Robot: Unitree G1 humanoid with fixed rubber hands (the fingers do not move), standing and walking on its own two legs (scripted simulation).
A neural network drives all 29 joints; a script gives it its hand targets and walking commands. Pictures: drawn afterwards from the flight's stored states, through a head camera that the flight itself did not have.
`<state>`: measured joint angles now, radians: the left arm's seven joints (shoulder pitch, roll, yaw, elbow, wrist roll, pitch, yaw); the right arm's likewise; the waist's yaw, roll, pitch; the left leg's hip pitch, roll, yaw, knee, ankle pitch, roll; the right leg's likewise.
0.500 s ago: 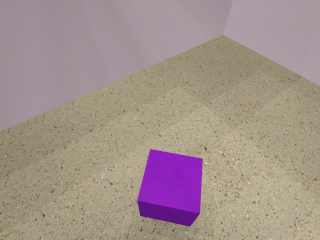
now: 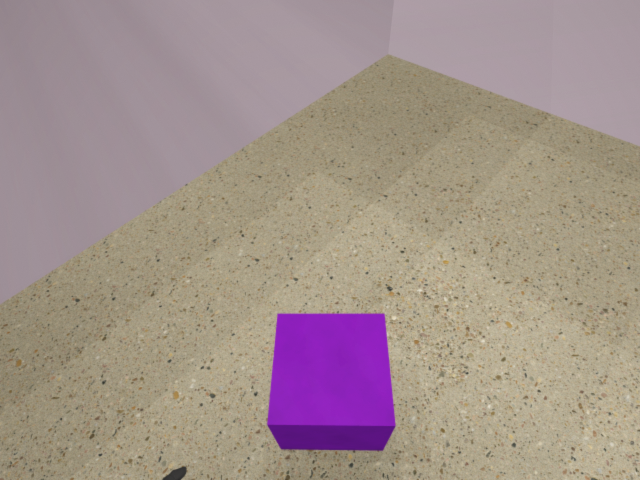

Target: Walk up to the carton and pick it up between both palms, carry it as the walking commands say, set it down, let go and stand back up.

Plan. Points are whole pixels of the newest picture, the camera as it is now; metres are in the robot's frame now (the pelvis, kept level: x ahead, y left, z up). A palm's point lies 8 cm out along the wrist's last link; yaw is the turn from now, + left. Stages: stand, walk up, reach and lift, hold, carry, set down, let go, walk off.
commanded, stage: walk up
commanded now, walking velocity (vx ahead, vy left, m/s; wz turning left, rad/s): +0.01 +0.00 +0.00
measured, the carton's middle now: (331, 383) +0.43 -0.01 -0.63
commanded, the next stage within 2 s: stand in 0.48 s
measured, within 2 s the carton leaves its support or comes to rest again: neither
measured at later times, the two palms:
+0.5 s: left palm out of the picture +0.04 +0.20 -0.14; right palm out of the picture +0.06 -0.24 -0.14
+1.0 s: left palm (170, 478) +0.16 +0.22 -0.13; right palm (519, 469) +0.15 -0.25 -0.14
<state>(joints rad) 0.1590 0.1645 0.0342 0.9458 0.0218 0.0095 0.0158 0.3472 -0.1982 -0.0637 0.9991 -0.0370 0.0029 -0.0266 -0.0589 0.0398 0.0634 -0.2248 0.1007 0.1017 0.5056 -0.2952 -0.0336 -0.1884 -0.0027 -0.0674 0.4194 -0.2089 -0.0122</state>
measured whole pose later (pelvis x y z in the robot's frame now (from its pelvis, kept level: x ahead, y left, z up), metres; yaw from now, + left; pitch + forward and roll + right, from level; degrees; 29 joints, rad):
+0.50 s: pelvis +0.04 -0.02 +0.00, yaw +0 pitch +0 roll +0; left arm 0.27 0.15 0.01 1.11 0.01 -0.03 0.05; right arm 0.22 -0.15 -0.04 1.09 -0.03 0.01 -0.05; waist -0.01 0.02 0.05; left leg -0.13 0.08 0.05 0.38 -0.25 -0.06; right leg -0.11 0.01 -0.08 0.38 -0.27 -0.04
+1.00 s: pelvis +0.02 -0.02 -0.01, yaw +0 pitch +9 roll +0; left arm 0.05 0.23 -0.03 0.78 -0.07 0.28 0.06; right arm 0.06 -0.21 0.02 0.78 0.08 0.28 -0.07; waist 0.00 0.00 -0.04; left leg -0.45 0.07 0.04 0.61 -0.32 -0.03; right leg -0.44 0.01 -0.06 0.61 -0.33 -0.04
